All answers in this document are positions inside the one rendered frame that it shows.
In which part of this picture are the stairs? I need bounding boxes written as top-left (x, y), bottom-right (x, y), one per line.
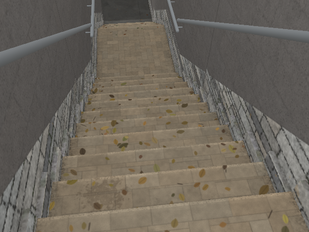
top-left (36, 72), bottom-right (309, 232)
top-left (98, 21), bottom-right (162, 29)

